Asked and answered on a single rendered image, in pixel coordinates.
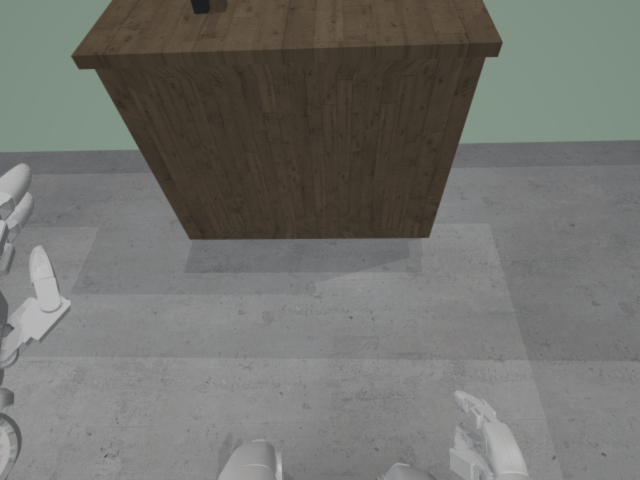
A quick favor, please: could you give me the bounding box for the right robot shin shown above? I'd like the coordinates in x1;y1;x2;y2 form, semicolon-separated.
388;463;409;472

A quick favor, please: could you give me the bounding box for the robot left forearm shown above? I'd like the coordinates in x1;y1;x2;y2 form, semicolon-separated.
0;388;22;480

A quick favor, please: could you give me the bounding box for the right robot hand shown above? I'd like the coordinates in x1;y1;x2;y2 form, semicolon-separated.
449;390;529;480

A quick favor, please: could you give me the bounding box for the robot left thigh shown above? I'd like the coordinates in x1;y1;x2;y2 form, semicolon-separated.
218;441;283;480

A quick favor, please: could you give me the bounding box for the left robot hand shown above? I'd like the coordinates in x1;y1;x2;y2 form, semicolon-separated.
0;163;71;386

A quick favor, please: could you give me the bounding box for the counter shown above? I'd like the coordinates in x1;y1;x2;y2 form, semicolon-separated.
71;0;503;240

